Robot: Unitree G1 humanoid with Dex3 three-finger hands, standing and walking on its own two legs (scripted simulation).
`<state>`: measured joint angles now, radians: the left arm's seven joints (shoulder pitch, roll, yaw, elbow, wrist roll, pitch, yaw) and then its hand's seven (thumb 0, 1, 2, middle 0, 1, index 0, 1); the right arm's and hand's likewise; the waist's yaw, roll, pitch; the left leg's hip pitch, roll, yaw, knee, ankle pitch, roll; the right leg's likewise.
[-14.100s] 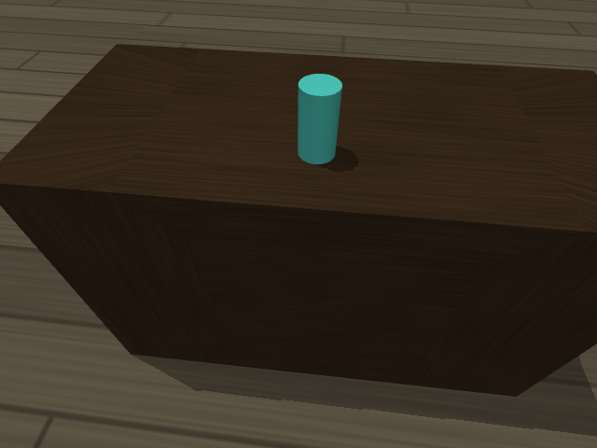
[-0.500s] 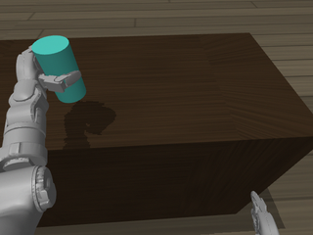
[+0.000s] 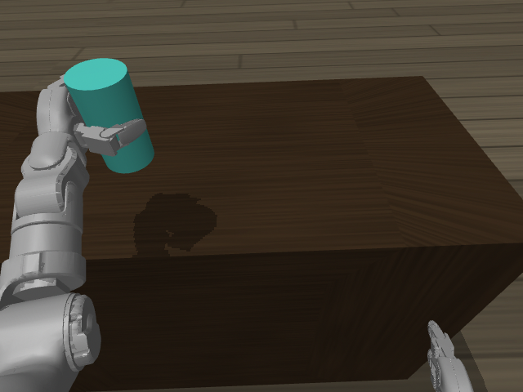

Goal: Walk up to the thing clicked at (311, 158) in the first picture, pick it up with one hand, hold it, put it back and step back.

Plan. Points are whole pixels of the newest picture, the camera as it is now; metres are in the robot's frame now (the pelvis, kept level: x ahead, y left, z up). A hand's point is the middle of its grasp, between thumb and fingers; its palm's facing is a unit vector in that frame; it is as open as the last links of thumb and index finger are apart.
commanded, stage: lift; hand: left
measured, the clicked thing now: (115, 119) +0.44 +0.20 +0.23
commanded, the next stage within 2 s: hold in 0.92 s
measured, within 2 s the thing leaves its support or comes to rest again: neither
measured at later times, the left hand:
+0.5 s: hand (87, 93) +0.37 +0.18 +0.30, palm faces +0.17 -0.99 +0.00, open 10.4 cm
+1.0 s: hand (67, 81) +0.34 +0.17 +0.33, palm faces +0.16 -0.99 +0.00, open 10.4 cm
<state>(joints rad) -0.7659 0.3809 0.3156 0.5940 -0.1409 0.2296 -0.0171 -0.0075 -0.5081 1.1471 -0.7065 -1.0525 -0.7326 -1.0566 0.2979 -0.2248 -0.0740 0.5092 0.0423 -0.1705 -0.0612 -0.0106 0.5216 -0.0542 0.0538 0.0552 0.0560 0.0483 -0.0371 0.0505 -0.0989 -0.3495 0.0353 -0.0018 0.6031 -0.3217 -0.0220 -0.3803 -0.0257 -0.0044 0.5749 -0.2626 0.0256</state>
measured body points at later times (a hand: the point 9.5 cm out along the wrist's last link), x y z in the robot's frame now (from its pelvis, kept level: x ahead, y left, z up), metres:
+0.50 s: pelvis -0.01 +0.00 +0.01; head -0.05 -0.03 +0.45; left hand +0.36 +0.23 +0.31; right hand +0.16 -0.25 -0.07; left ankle -0.01 +0.13 -0.73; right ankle +0.02 -0.14 -0.73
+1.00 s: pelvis -0.03 +0.00 +0.00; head -0.07 -0.04 +0.45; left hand +0.32 +0.23 +0.34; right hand +0.15 -0.24 -0.08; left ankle -0.01 +0.13 -0.73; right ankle +0.02 -0.14 -0.73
